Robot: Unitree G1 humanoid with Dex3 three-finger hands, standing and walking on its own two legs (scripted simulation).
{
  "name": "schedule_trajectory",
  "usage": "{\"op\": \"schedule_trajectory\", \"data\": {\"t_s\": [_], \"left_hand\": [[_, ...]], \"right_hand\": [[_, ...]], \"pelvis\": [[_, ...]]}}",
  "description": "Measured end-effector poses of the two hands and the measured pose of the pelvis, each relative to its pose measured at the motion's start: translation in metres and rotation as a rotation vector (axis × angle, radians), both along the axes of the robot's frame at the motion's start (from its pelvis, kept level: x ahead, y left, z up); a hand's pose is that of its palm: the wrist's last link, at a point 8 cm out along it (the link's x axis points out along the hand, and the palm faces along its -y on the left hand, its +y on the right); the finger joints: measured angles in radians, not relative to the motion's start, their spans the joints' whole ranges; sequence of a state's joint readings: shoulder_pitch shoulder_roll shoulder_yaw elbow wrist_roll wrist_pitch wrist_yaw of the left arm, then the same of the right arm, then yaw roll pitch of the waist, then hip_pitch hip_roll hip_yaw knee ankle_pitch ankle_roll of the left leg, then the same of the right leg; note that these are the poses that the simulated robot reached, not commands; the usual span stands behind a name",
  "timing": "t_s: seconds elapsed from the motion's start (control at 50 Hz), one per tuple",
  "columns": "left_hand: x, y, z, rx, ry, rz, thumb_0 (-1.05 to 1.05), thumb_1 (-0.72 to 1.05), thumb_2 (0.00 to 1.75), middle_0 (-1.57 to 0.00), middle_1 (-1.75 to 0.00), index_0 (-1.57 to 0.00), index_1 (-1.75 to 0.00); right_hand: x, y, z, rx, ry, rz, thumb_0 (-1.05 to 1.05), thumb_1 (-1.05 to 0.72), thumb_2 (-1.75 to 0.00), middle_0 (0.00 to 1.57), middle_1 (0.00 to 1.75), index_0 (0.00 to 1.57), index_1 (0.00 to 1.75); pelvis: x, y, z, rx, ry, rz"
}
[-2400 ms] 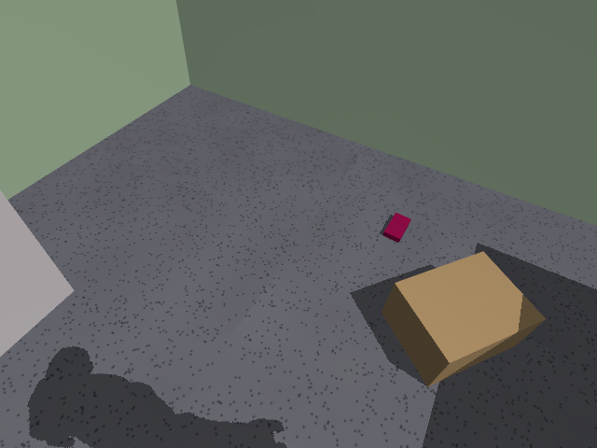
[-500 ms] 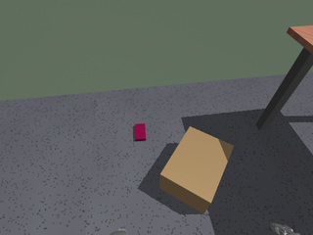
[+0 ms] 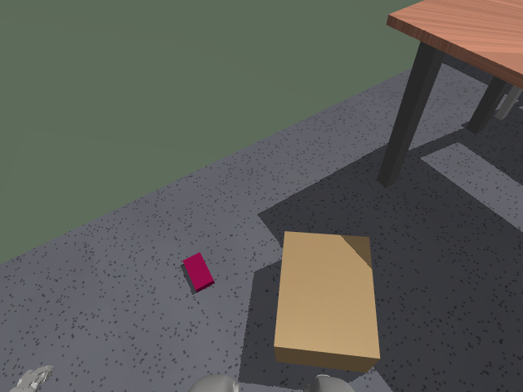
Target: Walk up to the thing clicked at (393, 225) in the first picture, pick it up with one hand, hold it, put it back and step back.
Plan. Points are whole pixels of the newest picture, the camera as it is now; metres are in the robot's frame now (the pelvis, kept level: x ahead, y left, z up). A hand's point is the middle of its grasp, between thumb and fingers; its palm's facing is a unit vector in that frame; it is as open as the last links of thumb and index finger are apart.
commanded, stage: walk up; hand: left
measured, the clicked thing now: (198, 271) +0.66 +0.28 -0.73
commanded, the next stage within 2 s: none
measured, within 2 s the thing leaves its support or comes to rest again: neither
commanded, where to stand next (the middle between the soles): +0.26 +0.52 m, yaw -67 degrees
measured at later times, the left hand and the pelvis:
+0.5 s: hand out of the picture +0.35 +0.55 -0.12, palm faces -0.37 -0.71 -0.60, open 7.4 cm; pelvis +0.13 +0.27 +0.00, yaw -20 degrees
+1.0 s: hand out of the picture +0.47 +0.74 -0.15, palm faces -0.53 -0.58 -0.62, open 7.4 cm; pelvis +0.21 +0.53 -0.04, yaw -38 degrees
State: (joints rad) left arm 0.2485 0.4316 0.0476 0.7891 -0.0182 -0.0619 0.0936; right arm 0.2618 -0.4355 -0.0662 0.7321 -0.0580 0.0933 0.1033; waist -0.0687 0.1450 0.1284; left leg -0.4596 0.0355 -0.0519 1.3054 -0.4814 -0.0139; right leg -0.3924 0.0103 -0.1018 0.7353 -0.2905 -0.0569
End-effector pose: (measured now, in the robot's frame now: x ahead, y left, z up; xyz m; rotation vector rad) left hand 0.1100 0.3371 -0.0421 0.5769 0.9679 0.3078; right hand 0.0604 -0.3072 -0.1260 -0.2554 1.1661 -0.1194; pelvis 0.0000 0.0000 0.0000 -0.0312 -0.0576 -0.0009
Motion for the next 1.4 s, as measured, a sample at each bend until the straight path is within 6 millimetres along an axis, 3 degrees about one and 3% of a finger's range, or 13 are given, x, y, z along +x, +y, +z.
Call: {"op": "schedule_trajectory", "data": {"t_s": [0.14, 0.28, 0.34, 0.38, 0.5, 0.66, 0.74, 0.84, 0.96, 1.02, 1.1, 1.2, 1.4], "left_hand": [[0.020, 0.056, 0.005, 0.024, 0.104, -0.070, 0.00, 0.90, 0.90, -0.21, -0.30, -0.21, -0.30], [0.088, 0.167, -0.010, 0.100, 0.146, -0.171, 0.00, 0.89, 0.90, -0.21, -0.30, -0.21, -0.30], [0.137, 0.220, -0.031, 0.138, 0.150, -0.209, 0.00, 0.89, 0.90, -0.21, -0.30, -0.21, -0.30], [0.170, 0.238, -0.037, 0.141, 0.143, -0.223, 0.01, 0.90, 0.90, -0.21, -0.30, -0.21, -0.30], [0.248, 0.244, -0.034, 0.045, 0.133, -0.364, 0.00, 0.91, 0.90, -0.20, -0.30, -0.20, -0.30], [0.296, 0.254, -0.032, -0.001, 0.155, -0.520, 0.00, 0.90, 0.90, -0.20, -0.30, -0.20, -0.30], [0.300, 0.286, -0.038, 0.028, 0.146, -0.538, 0.00, 0.90, 0.90, -0.20, -0.30, -0.21, -0.30], [0.316, 0.333, -0.037, 0.047, 0.113, -0.523, 0.00, 0.90, 0.90, -0.21, -0.30, -0.21, -0.30], [0.362, 0.400, -0.051, 0.070, 0.095, -0.653, 0.00, 0.90, 0.90, -0.21, -0.30, -0.21, -0.30], [0.386, 0.438, -0.061, 0.090, 0.090, -0.645, 0.00, 0.90, 0.90, -0.21, -0.30, -0.21, -0.30], [0.402, 0.463, -0.057, 0.080, 0.112, -0.641, 0.00, 0.90, 0.90, -0.20, -0.30, -0.20, -0.30], [0.402, 0.470, -0.047, 0.005, 0.168, -0.710, 0.00, 0.91, 0.90, -0.20, -0.30, -0.20, -0.30], [0.401, 0.438, -0.041, -0.060, 0.237, -0.931, 0.00, 0.90, 0.90, -0.20, -0.30, -0.20, -0.30]], "right_hand": [[0.081, 0.053, 0.016, 0.003, -0.169, -0.001, 0.01, -0.91, -0.89, 0.21, 0.30, 0.20, 0.30], [0.116, 0.110, 0.020, -0.109, -0.207, -0.083, 0.01, -0.91, -0.89, 0.21, 0.30, 0.20, 0.30], [0.110, 0.146, 0.018, -0.167, -0.204, -0.123, 0.01, -0.91, -0.89, 0.20, 0.30, 0.20, 0.30], [0.094, 0.175, 0.018, -0.167, -0.165, -0.169, 0.01, -0.91, -0.89, 0.20, 0.30, 0.20, 0.30], [0.039, 0.260, 0.036, -0.124, -0.012, -0.317, 0.01, -0.91, -0.89, 0.21, 0.30, 0.20, 0.30], [-0.001, 0.333, 0.031, -0.131, 0.044, -0.492, 0.01, -0.90, -0.89, 0.21, 0.30, 0.20, 0.30], [0.009, 0.365, 0.012, -0.124, 0.038, -0.537, 0.01, -0.90, -0.89, 0.21, 0.30, 0.20, 0.30], [0.039, 0.406, 0.013, -0.107, -0.016, -0.532, 0.01, -0.91, -0.89, 0.21, 0.30, 0.20, 0.30], [0.068, 0.457, 0.008, -0.175, -0.122, -0.554, 0.01, -0.91, -0.89, 0.21, 0.30, 0.20, 0.30], [0.069, 0.501, 0.004, -0.188, -0.134, -0.586, 0.01, -0.91, -0.89, 0.21, 0.30, 0.20, 0.30], [0.055, 0.569, 0.008, -0.134, -0.104, -0.671, 0.01, -0.91, -0.89, 0.21, 0.30, 0.20, 0.30], [0.021, 0.637, 0.011, -0.088, -0.055, -0.745, 0.01, -0.90, -0.89, 0.21, 0.30, 0.20, 0.30], [-0.108, 0.719, 0.031, -0.157, 0.077, -0.965, 0.01, -0.90, -0.89, 0.21, 0.30, 0.21, 0.30]], "pelvis": [[0.040, 0.068, 0.003, 0.015, 0.021, -0.119], [0.088, 0.163, -0.020, 0.014, 0.067, -0.223], [0.104, 0.206, -0.037, 0.037, 0.053, -0.258], [0.111, 0.227, -0.034, 0.014, 0.049, -0.287], [0.132, 0.275, -0.004, 0.013, 0.058, -0.353], [0.166, 0.337, -0.003, 0.023, 0.080, -0.478], [0.171, 0.371, -0.014, -0.022, 0.060, -0.535], [0.181, 0.423, -0.014, 0.006, 0.042, -0.569], [0.204, 0.505, -0.038, 0.039, 0.057, -0.636], [0.210, 0.546, -0.044, 0.039, 0.022, -0.689], [0.211, 0.578, -0.030, 0.007, 0.025, -0.733], [0.215, 0.612, -0.012, 0.016, 0.030, -0.793], [0.202, 0.646, 0.000, 0.036, 0.038, -0.970]]}}
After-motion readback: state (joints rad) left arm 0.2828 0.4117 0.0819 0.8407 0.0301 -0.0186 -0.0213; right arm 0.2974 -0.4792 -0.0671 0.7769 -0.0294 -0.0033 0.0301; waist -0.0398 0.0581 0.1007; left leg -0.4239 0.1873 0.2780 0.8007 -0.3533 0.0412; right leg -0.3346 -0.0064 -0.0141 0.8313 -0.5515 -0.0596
